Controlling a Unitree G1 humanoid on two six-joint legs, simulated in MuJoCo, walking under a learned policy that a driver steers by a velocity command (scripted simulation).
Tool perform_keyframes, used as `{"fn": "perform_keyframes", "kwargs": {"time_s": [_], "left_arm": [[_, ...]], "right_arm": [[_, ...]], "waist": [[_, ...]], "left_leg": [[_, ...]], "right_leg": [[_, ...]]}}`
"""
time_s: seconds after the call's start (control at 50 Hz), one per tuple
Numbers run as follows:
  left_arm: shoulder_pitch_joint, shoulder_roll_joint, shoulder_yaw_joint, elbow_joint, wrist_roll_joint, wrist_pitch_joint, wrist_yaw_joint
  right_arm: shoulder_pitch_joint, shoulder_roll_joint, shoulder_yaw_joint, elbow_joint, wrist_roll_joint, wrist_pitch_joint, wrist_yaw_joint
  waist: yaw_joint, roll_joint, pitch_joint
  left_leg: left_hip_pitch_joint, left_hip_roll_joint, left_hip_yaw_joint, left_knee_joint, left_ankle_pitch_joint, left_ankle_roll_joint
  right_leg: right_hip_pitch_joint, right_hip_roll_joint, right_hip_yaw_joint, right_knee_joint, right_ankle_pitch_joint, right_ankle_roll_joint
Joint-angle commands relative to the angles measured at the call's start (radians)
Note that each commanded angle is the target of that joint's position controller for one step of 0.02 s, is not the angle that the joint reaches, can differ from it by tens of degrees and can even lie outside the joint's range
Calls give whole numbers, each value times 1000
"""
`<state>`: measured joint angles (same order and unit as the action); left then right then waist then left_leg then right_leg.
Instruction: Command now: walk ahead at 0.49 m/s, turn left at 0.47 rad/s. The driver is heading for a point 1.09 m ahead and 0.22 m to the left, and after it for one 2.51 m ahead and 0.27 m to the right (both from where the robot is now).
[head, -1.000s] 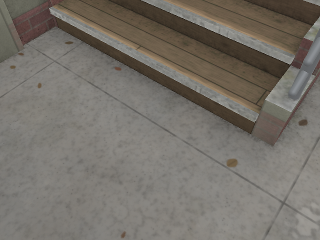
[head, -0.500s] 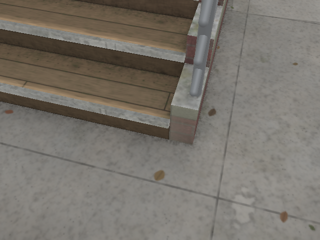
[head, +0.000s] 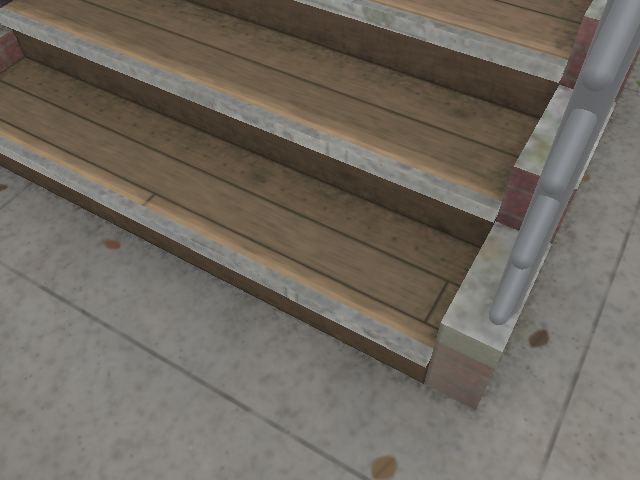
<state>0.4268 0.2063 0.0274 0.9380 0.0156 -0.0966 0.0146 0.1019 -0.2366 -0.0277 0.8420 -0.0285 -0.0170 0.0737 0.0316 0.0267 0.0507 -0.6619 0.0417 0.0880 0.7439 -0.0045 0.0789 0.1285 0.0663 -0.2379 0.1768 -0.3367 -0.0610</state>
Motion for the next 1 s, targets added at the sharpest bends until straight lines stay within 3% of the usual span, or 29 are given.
{"fn": "perform_keyframes", "kwargs": {"time_s": [0.02, 0.06, 0.1, 0.12, 0.14, 0.16, 0.18, 0.2, 0.24, 0.26, 0.3, 0.32, 0.34, 0.38, 0.44, 0.48, 0.54, 0.58, 0.6, 0.62, 0.64, 0.66, 0.68, 0.72, 0.82, 0.86, 0.92, 0.94, 1.0], "left_arm": [[39, 141, 21, -7, 0, -1, 22], [5, 194, 32, -4, 6, 12, 35], [-5, 219, 39, -17, 5, 15, 33], [-7, 177, 33, -44, 4, 5, 23], [-14, 104, 22, -119, -4, 4, 4], [-108, 154, 23, -142, -6, -14, -7], [-143, 145, 17, -151, -26, -25, -6], [-132, 157, 21, -150, -6, -22, 0], [-107, 144, 19, -146, 31, 15, -11], [-111, 141, 22, -141, 29, 36, 6], [-90, 94, 11, -147, 21, 63, 24], [-118, 86, 5, -177, 27, 64, -4], [-190, 101, 5, -189, 29, 68, -22], [-327, 107, 1, -229, 44, 71, -27], [-443, 119, -2, -264, 27, 57, -19], [-457, 117, 7, -280, 7, 35, -18], [-410, 140, 11, -286, 7, 18, -14], [-247, 169, 25, -239, 13, 16, -9], [-124, 199, 34, -210, 30, 5, 8], [32, 265, 47, -212, 59, -2, 34], [2, 356, 68, -206, 55, 8, 36], [-78, 272, 62, -219, 38, 14, 29], [-148, 204, 48, -240, 23, 24, 22], [-144, 143, 33, -212, 27, 22, 16], [-72, 122, 24, -135, 10, 14, -1], [-84, 137, 20, -115, 9, 1, -19], [-67, 172, 32, -88, -8, -4, -25], [-32, 186, 47, -73, -22, 2, -23], [-10, 208, 65, -65, -23, 14, -23]], "right_arm": [[-87, -38, 1, -82, -10, -10, 1], [40, -64, -10, -48, -12, -11, -9], [262, -131, -42, 15, -28, -24, -37], [372, -220, -75, 36, -25, -22, -56], [306, -305, -100, 19, 0, -10, -55], [295, -294, -105, 20, 10, -2, -55], [216, -255, -95, 9, 14, -4, -64], [170, -186, -72, -4, 24, -8, -73], [129, -137, -57, -6, 20, -27, -72], [108, -145, -54, -17, 29, -33, -78], [159, -188, -60, 6, 11, -44, -65], [199, -194, -66, 21, 20, -43, -60], [185, -196, -69, 7, 23, -34, -60], [186, -185, -69, -17, 18, -23, -60], [307, -200, -79, 22, 20, -35, -64], [328, -201, -75, 34, 21, -44, -79], [272, -218, -76, 14, 16, -48, -89], [217, -238, -79, -4, 17, -57, -81], [210, -216, -77, -10, 26, -64, -67], [229, -128, -54, -49, 32, -61, -61], [284, -82, -49, -97, 30, -52, -62], [321, -159, -60, -59, -1, -24, -74], [306, -170, -64, -39, 6, -24, -66], [196, -135, -53, -70, -5, -24, -57], [170, -47, -18, -115, -21, -2, -27], [152, -36, -6, -127, -20, -8, 4], [58, -41, 4, -146, -21, -20, -9], [38, -21, 12, -156, -19, -24, -13], [4, -22, 16, -189, 2, -48, -37]], "waist": [[-12, -85, 41], [-77, -130, -36], [-189, -109, -176], [-215, -9, -255], [-123, 207, -297], [-159, 12, -264], [-119, -23, -120], [-47, -101, -44], [-2, -79, -65], [12, -80, 26], [30, -55, -54], [16, -1, -157], [-13, 37, -126], [-55, 65, -39], [-120, 15, -9], [-123, 45, -2], [-81, 55, -21], [6, 61, -95], [68, -3, -162], [113, -110, -297], [30, -348, -301], [-20, -172, -208], [-28, -83, -112], [-12, -82, -11], [-23, -129, -48], [-39, -197, -70], [-27, -187, -47], [-14, -125, -53], [-2, -150, -78]], "left_leg": [[99, -70, 87, -125, -38, 46], [230, -129, 99, -134, -137, 96], [526, -154, 36, -239, -192, 171], [736, 51, -217, -255, -272, 243], [968, 293, -798, -368, -225, 419], [939, 281, -778, -433, -222, 391], [771, 280, -635, -444, 96, 353], [620, 222, -517, -458, 324, 305], [523, 131, -407, -509, 143, 256], [460, 118, -334, -452, 661, 230], [440, 64, -256, -400, 837, 181], [481, 44, -291, -464, 307, 183], [494, 37, -329, -513, -28, 194], [467, 40, -396, -547, -176, 187], [557, 60, -424, -511, 21, 170], [607, 68, -448, -457, 93, 175], [599, 64, -461, -377, 264, 142], [511, 36, -463, -245, 395, 101], [458, -26, -420, -57, 367, 71], [363, -88, -346, 230, 124, 47], [92, -229, -238, 411, -542, 22], [41, -116, -239, 525, -499, 24], [51, -75, -234, 500, -402, 4], [23, -33, -195, 446, -336, -21], [31, -75, -201, 269, -267, -70], [126, -64, -151, 146, -196, -72], [239, -48, -41, -40, -130, -88], [218, -57, -31, -84, -104, -94], [246, -54, -26, -208, -103, -56]], "right_leg": [[-29, -305, 16, 75, 1082, -11], [8, -318, -1, 279, 1302, -2], [-109, -314, 3, 691, 1106, -15], [-325, -243, -11, 1022, 569, -6], [-767, 2, 106, 1359, -209, 41], [-874, -63, 306, 1378, -108, 20], [-859, -103, 299, 1317, -30, 25], [-787, -135, 279, 1196, 5, 41], [-696, -161, 278, 1076, 21, 59], [-692, -133, 252, 1042, -15, 80], [-610, -89, 232, 896, 12, 93], [-599, -128, 234, 858, 62, 96], [-680, -147, 241, 821, 108, 94], [-749, -156, 248, 682, 203, 109], [-776, -132, 236, 551, 260, 124], [-783, -106, 256, 523, 264, 113], [-644, -68, 263, 422, 203, 100], [-349, -12, 230, 318, 152, 61], [-168, -73, 277, 244, 174, 22], [11, -319, 496, 187, -10, -29], [96, -523, 933, 63, 60, -121], [-14, -530, 936, 102, -50, -134], [-118, -461, 772, 69, -92, -111], [-202, -369, 575, 30, 47, -84], [-173, -330, 311, 68, 767, -101], [-238, -277, 251, 53, 735, -95], [-314, -239, 241, 74, 735, -77], [-278, -259, 268, 135, 842, -59], [-208, -308, 355, 202, 801, -63]]}}
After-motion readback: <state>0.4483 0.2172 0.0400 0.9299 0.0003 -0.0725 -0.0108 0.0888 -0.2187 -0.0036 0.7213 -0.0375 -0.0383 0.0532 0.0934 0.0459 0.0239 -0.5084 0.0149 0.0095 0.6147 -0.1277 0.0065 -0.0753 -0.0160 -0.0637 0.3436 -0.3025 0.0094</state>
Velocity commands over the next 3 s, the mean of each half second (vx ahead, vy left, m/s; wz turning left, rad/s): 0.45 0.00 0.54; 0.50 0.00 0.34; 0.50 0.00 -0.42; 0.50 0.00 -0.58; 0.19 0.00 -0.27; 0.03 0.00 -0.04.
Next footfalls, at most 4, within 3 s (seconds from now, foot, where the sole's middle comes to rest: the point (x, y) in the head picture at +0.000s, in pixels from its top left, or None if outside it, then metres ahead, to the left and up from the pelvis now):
0.10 left None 0.22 0.06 -0.77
0.60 right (372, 449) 0.52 -0.04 -0.77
1.06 left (234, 414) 0.59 0.25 -0.77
1.50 right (293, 378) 0.67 0.13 -0.77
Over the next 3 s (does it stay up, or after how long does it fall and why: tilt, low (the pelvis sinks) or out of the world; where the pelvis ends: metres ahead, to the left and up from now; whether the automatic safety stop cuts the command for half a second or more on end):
stays up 1.10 0.14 0.27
